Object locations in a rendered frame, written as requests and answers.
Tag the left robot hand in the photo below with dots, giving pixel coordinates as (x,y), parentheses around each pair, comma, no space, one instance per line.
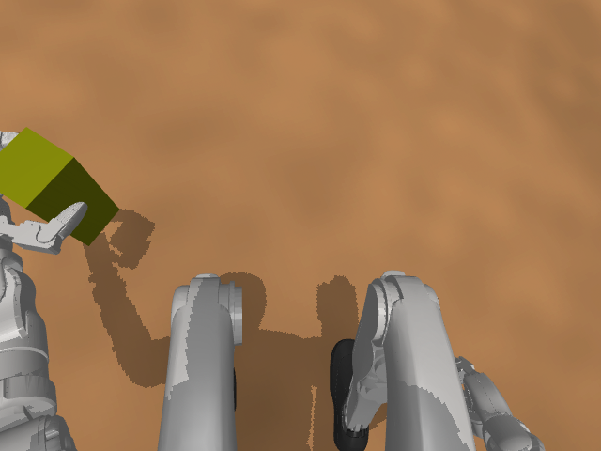
(32,235)

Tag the carton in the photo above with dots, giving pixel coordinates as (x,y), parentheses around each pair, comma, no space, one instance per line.
(45,179)

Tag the right robot foot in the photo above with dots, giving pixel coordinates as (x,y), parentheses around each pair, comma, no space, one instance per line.
(341,372)

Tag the left robot arm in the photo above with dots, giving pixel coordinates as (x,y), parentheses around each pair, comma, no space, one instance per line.
(28,406)

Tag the right robot hand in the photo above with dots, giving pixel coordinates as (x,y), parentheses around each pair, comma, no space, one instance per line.
(483,398)

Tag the right robot arm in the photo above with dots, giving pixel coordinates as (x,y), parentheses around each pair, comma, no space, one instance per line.
(507,433)

